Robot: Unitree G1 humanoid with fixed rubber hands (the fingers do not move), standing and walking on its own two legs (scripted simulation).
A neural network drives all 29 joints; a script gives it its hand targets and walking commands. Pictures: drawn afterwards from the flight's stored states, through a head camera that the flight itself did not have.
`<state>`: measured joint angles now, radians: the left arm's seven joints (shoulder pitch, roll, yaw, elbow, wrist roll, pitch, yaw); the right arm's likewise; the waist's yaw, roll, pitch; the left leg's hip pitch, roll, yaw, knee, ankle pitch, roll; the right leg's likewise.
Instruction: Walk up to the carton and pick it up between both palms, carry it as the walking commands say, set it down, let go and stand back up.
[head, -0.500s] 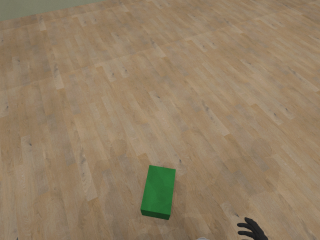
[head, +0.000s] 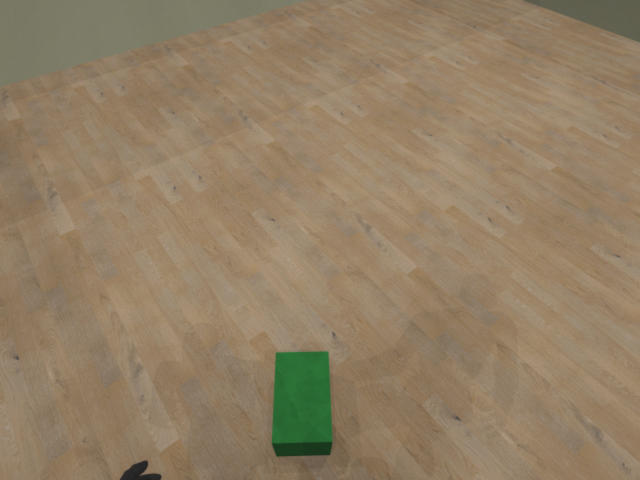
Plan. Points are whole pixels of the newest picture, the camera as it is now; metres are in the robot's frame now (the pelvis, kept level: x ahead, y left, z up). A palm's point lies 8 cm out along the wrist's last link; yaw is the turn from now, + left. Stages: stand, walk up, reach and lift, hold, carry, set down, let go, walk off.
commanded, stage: walk up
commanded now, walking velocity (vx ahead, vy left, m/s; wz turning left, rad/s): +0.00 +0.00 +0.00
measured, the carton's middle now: (302, 403) +0.41 +0.01 -0.69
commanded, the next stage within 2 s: stand in 0.78 s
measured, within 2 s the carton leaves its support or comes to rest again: neither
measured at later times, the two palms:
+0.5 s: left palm out of the picture -0.01 +0.20 -0.14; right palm out of the picture +0.03 -0.24 -0.14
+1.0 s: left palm out of the picture -0.01 +0.21 -0.14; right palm out of the picture +0.01 -0.21 -0.14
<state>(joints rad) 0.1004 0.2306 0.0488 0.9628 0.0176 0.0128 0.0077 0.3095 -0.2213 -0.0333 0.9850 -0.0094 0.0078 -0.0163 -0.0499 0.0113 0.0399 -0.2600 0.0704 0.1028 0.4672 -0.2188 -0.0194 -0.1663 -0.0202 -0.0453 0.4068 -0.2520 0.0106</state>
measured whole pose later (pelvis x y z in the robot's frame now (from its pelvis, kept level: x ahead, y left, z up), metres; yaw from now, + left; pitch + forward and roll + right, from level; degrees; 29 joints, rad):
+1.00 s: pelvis +0.02 +0.00 +0.00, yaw +1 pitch +1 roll +0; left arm 0.33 0.12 -0.02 1.11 -0.02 -0.01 0.04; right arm 0.31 -0.14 0.01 1.11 0.00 0.00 -0.04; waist 0.00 0.00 -0.02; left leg -0.21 0.04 0.08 0.40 -0.21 -0.01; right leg -0.13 -0.03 -0.05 0.39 -0.28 0.00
